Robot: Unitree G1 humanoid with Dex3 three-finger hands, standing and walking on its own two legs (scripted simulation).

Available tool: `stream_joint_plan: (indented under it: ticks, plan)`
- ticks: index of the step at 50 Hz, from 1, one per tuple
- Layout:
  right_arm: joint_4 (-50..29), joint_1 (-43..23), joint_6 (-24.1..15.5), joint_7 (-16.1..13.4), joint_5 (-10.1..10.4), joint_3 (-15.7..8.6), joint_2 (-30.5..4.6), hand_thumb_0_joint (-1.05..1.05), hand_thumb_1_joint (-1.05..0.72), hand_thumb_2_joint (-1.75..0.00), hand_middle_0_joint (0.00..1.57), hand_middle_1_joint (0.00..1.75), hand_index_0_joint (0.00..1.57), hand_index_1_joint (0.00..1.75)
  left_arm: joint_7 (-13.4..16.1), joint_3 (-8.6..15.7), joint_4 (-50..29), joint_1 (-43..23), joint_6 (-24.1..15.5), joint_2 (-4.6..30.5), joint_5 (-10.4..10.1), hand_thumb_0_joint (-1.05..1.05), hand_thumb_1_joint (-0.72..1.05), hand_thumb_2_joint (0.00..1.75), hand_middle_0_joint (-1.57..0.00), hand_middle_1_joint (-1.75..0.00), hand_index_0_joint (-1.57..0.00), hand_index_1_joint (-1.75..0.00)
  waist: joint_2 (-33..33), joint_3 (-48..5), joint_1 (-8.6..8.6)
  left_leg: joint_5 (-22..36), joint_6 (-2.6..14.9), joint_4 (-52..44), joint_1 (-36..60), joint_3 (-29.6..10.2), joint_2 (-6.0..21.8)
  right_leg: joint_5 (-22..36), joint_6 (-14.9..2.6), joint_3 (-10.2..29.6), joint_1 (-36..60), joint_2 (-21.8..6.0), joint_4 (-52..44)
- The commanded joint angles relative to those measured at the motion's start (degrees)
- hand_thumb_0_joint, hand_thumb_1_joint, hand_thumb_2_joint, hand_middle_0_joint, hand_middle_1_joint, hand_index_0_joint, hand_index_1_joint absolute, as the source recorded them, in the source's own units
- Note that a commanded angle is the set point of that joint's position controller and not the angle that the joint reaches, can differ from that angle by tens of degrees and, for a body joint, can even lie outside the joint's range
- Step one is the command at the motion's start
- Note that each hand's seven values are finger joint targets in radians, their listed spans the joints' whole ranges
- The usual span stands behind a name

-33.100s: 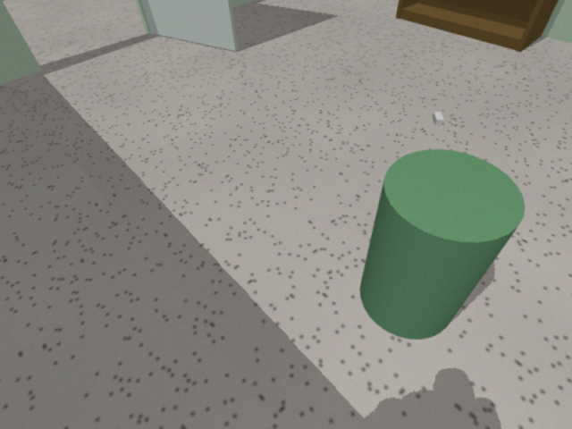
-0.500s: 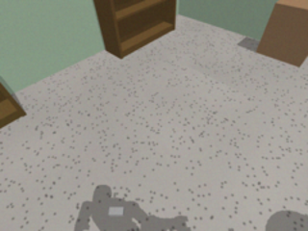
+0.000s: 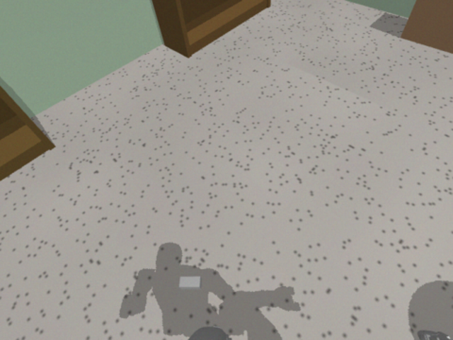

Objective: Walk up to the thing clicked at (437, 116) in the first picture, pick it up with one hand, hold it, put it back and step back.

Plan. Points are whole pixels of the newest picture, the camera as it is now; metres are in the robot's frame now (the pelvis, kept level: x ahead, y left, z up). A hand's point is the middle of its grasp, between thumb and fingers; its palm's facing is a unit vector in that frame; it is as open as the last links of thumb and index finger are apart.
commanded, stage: walk up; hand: left
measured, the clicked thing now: (190, 282) +0.40 +0.26 -0.75
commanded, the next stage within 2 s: none
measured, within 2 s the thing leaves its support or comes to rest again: neither
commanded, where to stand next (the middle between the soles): +0.01 +0.04 m, yaw -1 degrees
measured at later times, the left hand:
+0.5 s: hand out of the picture +0.01 +0.37 -0.18, palm faces -0.04 -0.93 -0.36, open 7.4 cm
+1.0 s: hand out of the picture +0.02 +0.31 -0.15, palm faces -0.03 -0.93 -0.37, open 7.4 cm
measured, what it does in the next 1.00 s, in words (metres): steps on the spot: left foot, then right foot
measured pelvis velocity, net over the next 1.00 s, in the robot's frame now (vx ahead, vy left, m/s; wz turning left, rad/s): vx -0.05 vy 0.04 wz -0.02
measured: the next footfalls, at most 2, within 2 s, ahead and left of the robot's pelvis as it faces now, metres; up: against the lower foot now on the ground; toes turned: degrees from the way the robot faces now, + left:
left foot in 0.16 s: +0.03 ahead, +0.22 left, +0.00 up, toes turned +1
right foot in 0.66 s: -0.01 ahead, -0.07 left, +0.00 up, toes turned -2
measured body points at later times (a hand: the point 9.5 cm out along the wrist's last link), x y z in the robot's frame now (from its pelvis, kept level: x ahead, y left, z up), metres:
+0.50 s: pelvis -0.04 +0.09 -0.02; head +0.01 +0.12 +0.43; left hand +0.01 +0.42 -0.15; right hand +0.07 -0.22 -0.12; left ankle -0.01 +0.22 -0.74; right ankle -0.05 -0.04 -0.70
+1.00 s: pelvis -0.05 +0.04 -0.01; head -0.03 +0.03 +0.44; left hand +0.02 +0.35 -0.12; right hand -0.01 -0.28 -0.14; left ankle -0.01 +0.17 -0.73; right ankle -0.05 -0.07 -0.74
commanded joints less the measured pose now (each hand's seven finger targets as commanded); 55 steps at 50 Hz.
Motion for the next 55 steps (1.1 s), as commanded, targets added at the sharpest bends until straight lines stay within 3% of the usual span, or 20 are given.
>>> stream_joint_plan:
  ticks: [1, 5, 7, 8, 9, 11, 14, 22, 28, 32, 33, 34, 36, 39, 46, 50, 51, 52, 53, 55]
  plan:
    - [-7.61, 1.40, -0.03, 0.52, 0.30, -3.30, -7.53, 0.00, -0.90, -0.90, 0.20, 0.30, 0.20, 0.30, 1.96, 5.15, -6.19, 0.43, -1.07, 19.41, 0.87, 0.00, 0.90, 0.90, -0.20, -0.30, -0.20, -0.30, -11.07, -8.55, -0.21, -0.70, -0.86, 7.42, -4.82, -5.71, 2.71, 25.68, -14.76, 6.10, 3.81, -14.41, -1.75]
    - [-7.99, 5.06, -1.21, -0.41, 0.91, -3.89, -7.34, 0.00, -0.90, -0.90, 0.20, 0.30, 0.20, 0.30, 0.88, 5.74, -9.39, -2.23, -0.48, 19.82, 1.15, 0.00, 0.90, 0.90, -0.20, -0.30, -0.20, -0.30, -18.25, -12.33, -0.53, 0.27, -0.30, -11.95, 1.45, -1.53, 5.75, 21.95, -12.86, 5.13, 4.30, -14.20, 6.04]
    - [-4.86, 11.55, -2.40, -1.08, 0.94, -4.94, -7.73, 0.00, -0.90, -0.90, 0.20, 0.30, 0.20, 0.30, -0.04, 5.02, -10.46, -4.76, 0.63, 19.03, 0.31, 0.00, 0.90, 0.90, -0.20, -0.30, -0.20, -0.30, -14.25, -12.88, -3.76, 16.23, 0.12, -28.03, 13.84, 3.11, 2.58, 13.89, -8.98, 0.58, -3.28, -9.24, 16.90]
    - [-4.05, 12.10, -3.15, -1.72, 0.38, -5.87, -10.38, 0.00, -0.90, -0.90, 0.20, 0.30, 0.20, 0.30, -0.48, 3.74, -10.29, -1.33, 1.37, 14.25, -0.16, 0.00, 0.90, 0.90, -0.20, -0.30, -0.20, -0.30, -3.72, -12.49, -3.75, 21.41, 0.76, -31.00, 20.01, 1.35, 2.96, 0.55, -6.07, -2.72, -10.13, -3.55, 27.79]
    - [-5.44, 11.47, -3.84, -2.36, -0.41, -6.25, -16.12, 0.00, -0.90, -0.90, 0.20, 0.30, 0.20, 0.30, -0.34, 2.53, -11.33, 1.14, 1.77, 9.29, -0.47, 0.00, 0.90, 0.90, -0.20, -0.30, -0.20, -0.30, 13.45, -12.17, -2.66, 31.66, 4.43, -32.21, 20.15, -19.18, 15.10, -27.20, -3.14, -0.38, -20.96, 6.34, 37.48]
    - [-7.49, 5.27, -4.21, -2.77, 1.51, -5.82, -20.96, 0.00, -0.90, -0.90, 0.20, 0.30, 0.20, 0.30, 0.63, 3.34, -9.28, -0.73, 2.71, 15.50, -0.84, 0.00, 0.90, 0.90, -0.20, -0.30, -0.20, -0.30, 12.88, -10.51, -3.22, 8.47, 15.48, -38.10, 1.43, -31.33, 23.06, -27.79, -3.81, 10.13, -11.97, 4.67, 41.12]
    - [-8.09, 0.30, -5.04, -4.18, 1.46, -3.35, -12.62, 0.00, -0.90, -0.90, 0.20, 0.30, 0.20, 0.30, -0.80, 3.99, -5.37, 5.65, 2.81, 15.98, -1.73, 0.00, 0.90, 0.90, -0.20, -0.30, -0.20, -0.30, 6.94, -7.32, 1.65, 14.92, 9.17, -30.29, 9.11, -11.68, 13.44, -15.22, -3.80, 12.59, -17.90, 5.94, 42.12]
    - [-7.14, 11.64, -7.91, -6.62, 2.31, -4.07, -14.06, 0.00, -0.90, -0.90, 0.20, 0.30, 0.20, 0.30, -2.80, 4.76, -10.08, 1.22, 3.68, 15.96, 1.19, 0.00, 0.90, 0.90, -0.20, -0.30, -0.20, -0.30, 2.85, -7.30, -2.45, 35.82, 14.57, -26.59, 20.03, -16.98, 22.77, -19.79, -1.72, 11.45, -19.74, 5.29, 32.70]
    - [-10.13, 8.83, -8.39, -6.93, 1.83, -3.66, -14.29, 0.00, -0.90, -0.90, 0.20, 0.30, 0.20, 0.30, -4.82, 5.56, -11.10, 4.00, 3.50, 14.09, 0.90, 0.00, 0.90, 0.90, -0.20, -0.30, -0.20, -0.30, 7.00, -8.17, -1.02, 29.01, 13.12, -26.06, 11.01, -10.91, 20.90, -17.66, -2.71, 4.94, -11.44, 4.02, 26.05]
    - [-11.87, 2.65, -7.01, -5.93, 1.66, -2.15, -12.37, 0.00, -0.90, -0.90, 0.20, 0.30, 0.20, 0.30, -5.03, 6.01, -8.15, 12.03, 2.56, 12.64, 0.77, 0.00, 0.90, 0.90, -0.20, -0.30, -0.20, -0.30, 7.38, -9.33, 3.56, 12.02, 7.74, -18.71, -2.53, -2.72, 13.57, -9.20, -4.11, 0.36, 5.47, 6.45, 8.13]
    - [-11.64, 4.08, -6.51, -5.86, 1.92, -0.96, -8.97, 0.00, -0.90, -0.90, 0.20, 0.30, 0.20, 0.30, -4.58, 6.53, -7.95, 12.86, 1.91, 14.27, 1.10, 0.00, 0.90, 0.90, -0.20, -0.30, -0.20, -0.30, -0.97, -8.43, 4.04, 5.13, 4.81, -10.29, -6.17, 0.88, 8.85, -12.49, -4.54, 8.00, 7.33, 3.92, 0.05]
    - [-12.72, 4.57, -6.28, -5.89, 2.60, 0.46, -4.93, 0.00, -0.90, -0.90, 0.20, 0.30, 0.20, 0.30, -4.28, 7.29, -9.86, 10.76, 1.00, 19.14, 1.93, 0.00, 0.90, 0.90, -0.20, -0.30, -0.20, -0.30, -16.02, -5.52, 3.48, -5.95, 0.85, 0.46, -14.51, 4.20, 1.44, -15.77, -8.59, 32.09, 4.69, -9.12, -8.07]
    - [-10.43, 3.34, -6.59, -6.57, 2.07, -1.45, -11.24, 0.00, -0.90, -0.90, 0.20, 0.30, 0.20, 0.30, -4.25, 7.25, -11.70, 4.60, 0.75, 22.70, 1.93, 0.00, 0.90, 0.90, -0.20, -0.30, -0.20, -0.30, -9.71, -2.24, 3.29, -8.59, 0.46, 7.01, -6.01, -2.50, 2.51, -33.40, -16.92, 39.23, -11.64, -16.06, -11.82]
    - [-5.99, 8.76, -7.21, -5.70, 2.86, -0.84, -10.12, 0.00, -0.90, -0.90, 0.20, 0.30, 0.20, 0.30, -4.01, 6.26, -12.42, 0.68, 0.24, 17.31, 1.27, 0.00, 0.90, 0.90, -0.20, -0.30, -0.20, -0.30, -9.72, -0.01, 0.50, -0.31, 0.49, 4.05, -8.69, -2.74, 3.11, -29.16, -12.09, 23.15, -5.27, -7.19, -8.60]
    - [-5.94, 8.19, -8.65, -4.89, 2.12, 0.78, -8.18, 0.00, -0.90, -0.90, 0.20, 0.30, 0.20, 0.30, -3.78, 5.54, -11.71, 7.10, -1.15, 16.57, 0.08, 0.00, 0.90, 0.90, -0.20, -0.30, -0.20, -0.30, -12.41, -5.66, 2.81, -0.33, -0.34, -12.85, -4.40, 1.13, 3.01, 5.47, -13.70, 18.82, 6.55, -9.46, -2.88]
    - [-3.67, 12.61, -9.48, -5.05, 2.05, 0.53, -6.69, 0.00, -0.90, -0.90, 0.20, 0.30, 0.20, 0.30, -3.81, 3.56, -12.91, 1.45, -0.38, 14.38, -1.19, 0.00, 0.90, 0.90, -0.20, -0.30, -0.20, -0.30, -9.33, -8.43, -1.52, 16.14, 1.28, -29.61, 13.70, 3.93, 0.61, 15.04, -9.58, 10.97, -2.98, -6.08, 5.83]
    - [-3.66, 12.95, -9.72, -5.20, 1.65, 0.05, -8.23, 0.00, -0.90, -0.90, 0.20, 0.30, 0.20, 0.30, -3.76, 2.65, -13.29, 1.30, -0.29, 12.02, -1.43, 0.00, 0.90, 0.90, -0.20, -0.30, -0.20, -0.30, -5.69, -10.15, -1.81, 21.32, 3.01, -31.29, 18.21, -2.10, 4.19, 13.21, -6.87, 9.17, -6.33, -3.87, 9.34]
    - [-4.38, 12.12, -10.06, -5.35, 1.22, -0.30, -11.07, 0.00, -0.90, -0.90, 0.20, 0.30, 0.20, 0.30, -3.71, 2.09, -13.54, 1.52, -0.26, 9.89, -2.04, 0.00, 0.90, 0.90, -0.20, -0.30, -0.20, -0.30, 2.35, -12.01, -0.93, 26.49, 5.95, -34.52, 19.88, -15.72, 13.81, 5.24, -3.64, 5.36, -9.58, 1.73, 16.07]
    - [-5.53, 8.09, -9.99, -5.18, 1.63, -0.30, -12.80, 0.00, -0.90, -0.90, 0.20, 0.30, 0.20, 0.30, -3.43, 2.31, -11.49, 2.99, 0.61, 10.69, -2.33, 0.00, 0.90, 0.90, -0.20, -0.30, -0.20, -0.30, 2.71, -10.05, 0.91, 17.01, 11.66, -35.27, 14.36, -22.25, 19.77, -13.69, -2.76, 3.15, -8.73, 4.59, 15.24]
    - [-5.43, 4.56, -9.52, -4.60, 2.04, 0.19, -11.75, 0.00, -0.90, -0.90, 0.20, 0.30, 0.20, 0.30, -3.34, 2.62, -9.32, 4.43, 0.35, 12.80, -1.43, 0.00, 0.90, 0.90, -0.20, -0.30, -0.20, -0.30, 2.39, -7.50, 1.96, 12.24, 12.43, -34.24, 7.81, -17.40, 18.10, -18.36, -3.62, 4.24, -3.02, 2.96, 12.73]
